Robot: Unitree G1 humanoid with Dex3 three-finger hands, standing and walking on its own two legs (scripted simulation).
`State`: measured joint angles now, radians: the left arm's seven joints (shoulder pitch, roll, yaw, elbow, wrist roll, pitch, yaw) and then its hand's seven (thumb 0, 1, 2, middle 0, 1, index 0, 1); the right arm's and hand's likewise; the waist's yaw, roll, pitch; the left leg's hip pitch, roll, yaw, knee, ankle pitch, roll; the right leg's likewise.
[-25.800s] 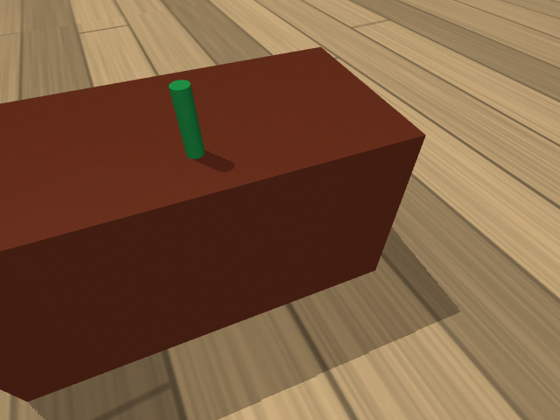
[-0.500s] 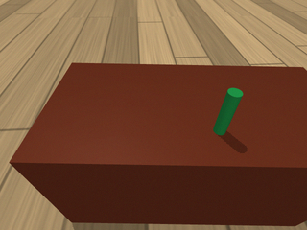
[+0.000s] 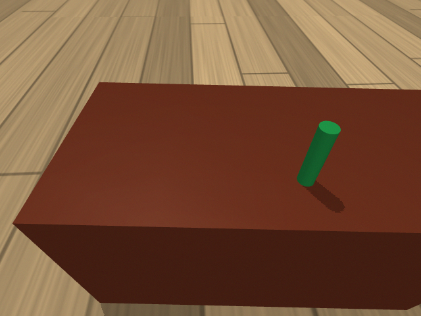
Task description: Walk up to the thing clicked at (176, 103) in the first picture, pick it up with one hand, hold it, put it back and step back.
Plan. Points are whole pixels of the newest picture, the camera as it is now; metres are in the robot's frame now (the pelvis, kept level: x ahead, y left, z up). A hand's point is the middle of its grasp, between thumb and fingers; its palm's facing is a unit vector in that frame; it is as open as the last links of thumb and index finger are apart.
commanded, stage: home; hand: right
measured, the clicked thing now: (316, 156) +0.49 -0.26 +0.01
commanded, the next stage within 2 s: stand in 0.48 s
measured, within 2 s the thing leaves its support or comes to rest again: neither
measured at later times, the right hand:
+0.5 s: hand out of the picture +0.08 -0.25 -0.15, palm faces -0.03 +0.93 -0.37, open 17.3 cm
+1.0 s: hand out of the picture +0.08 -0.25 -0.15, palm faces -0.03 +0.93 -0.36, open 9.8 cm
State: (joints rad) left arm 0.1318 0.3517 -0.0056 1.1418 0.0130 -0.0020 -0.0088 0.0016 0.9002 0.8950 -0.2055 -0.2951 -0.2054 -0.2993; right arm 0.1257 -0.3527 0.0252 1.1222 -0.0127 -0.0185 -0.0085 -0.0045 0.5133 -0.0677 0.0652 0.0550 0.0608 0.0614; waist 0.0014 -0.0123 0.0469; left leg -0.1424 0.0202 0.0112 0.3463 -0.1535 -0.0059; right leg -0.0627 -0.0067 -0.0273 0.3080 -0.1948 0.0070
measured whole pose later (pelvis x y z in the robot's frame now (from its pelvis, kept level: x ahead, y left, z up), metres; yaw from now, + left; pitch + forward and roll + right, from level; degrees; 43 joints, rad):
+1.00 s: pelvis +0.01 +0.01 +0.00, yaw +0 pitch -2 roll +0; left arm 0.13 0.35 0.00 1.13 0.01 0.00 -0.01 0.00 0.90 0.89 -0.21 -0.30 -0.21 -0.30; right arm 0.12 -0.35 0.01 1.13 -0.01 -0.02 -0.01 0.00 -0.47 -0.79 0.20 0.29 0.20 0.29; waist 0.00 -0.01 0.05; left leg -0.13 0.00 0.01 0.33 -0.16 0.00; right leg -0.06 -0.02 -0.03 0.30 -0.21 0.02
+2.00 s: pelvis +0.02 +0.01 +0.00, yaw +0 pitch -2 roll +0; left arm 0.13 0.35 0.00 1.12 0.01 0.00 0.00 0.00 0.90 0.89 -0.21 -0.30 -0.21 -0.30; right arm 0.11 -0.35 0.01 1.13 -0.01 -0.02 0.00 0.00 -0.90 -0.90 0.21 0.30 0.20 0.30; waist 0.00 -0.01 0.05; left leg -0.12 0.00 0.02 0.33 -0.17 0.01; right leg -0.05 -0.03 -0.02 0.29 -0.21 0.02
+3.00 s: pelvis +0.02 +0.01 +0.00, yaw +0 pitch -2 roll +0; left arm 0.13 0.35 -0.01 1.11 0.01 -0.01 0.00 0.00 0.90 0.89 -0.21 -0.30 -0.21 -0.30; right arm 0.11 -0.35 0.00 1.13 -0.01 -0.02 0.00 0.00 -0.90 -0.90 0.21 0.30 0.20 0.30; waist 0.00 -0.01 0.05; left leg -0.13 0.00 0.01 0.33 -0.17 0.01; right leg -0.04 -0.03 -0.03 0.29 -0.22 0.02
